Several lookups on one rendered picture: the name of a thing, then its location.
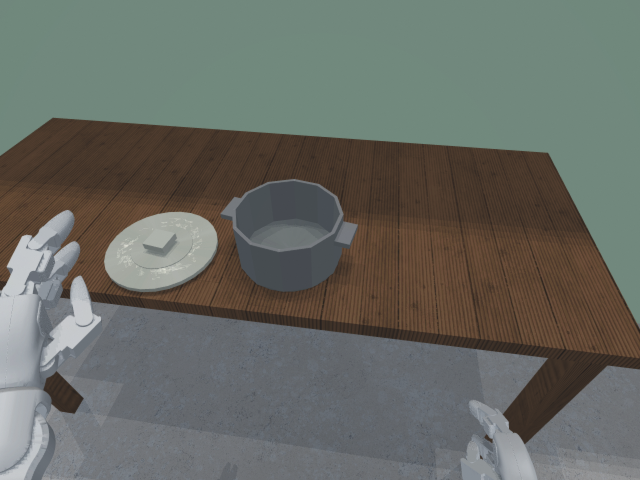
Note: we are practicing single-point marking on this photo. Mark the table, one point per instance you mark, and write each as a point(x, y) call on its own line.
point(458, 246)

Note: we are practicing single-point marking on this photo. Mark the left robot hand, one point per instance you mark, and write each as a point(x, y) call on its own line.
point(33, 287)

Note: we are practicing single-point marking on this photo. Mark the right robot hand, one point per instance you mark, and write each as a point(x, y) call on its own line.
point(506, 459)

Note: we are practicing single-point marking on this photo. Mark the knob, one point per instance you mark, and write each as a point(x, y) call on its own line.
point(159, 240)

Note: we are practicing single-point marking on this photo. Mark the robot left forearm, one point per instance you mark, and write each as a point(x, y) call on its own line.
point(27, 441)

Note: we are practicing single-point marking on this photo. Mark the lid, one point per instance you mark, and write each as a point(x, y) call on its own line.
point(135, 268)

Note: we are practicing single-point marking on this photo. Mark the pot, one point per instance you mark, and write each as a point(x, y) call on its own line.
point(289, 233)

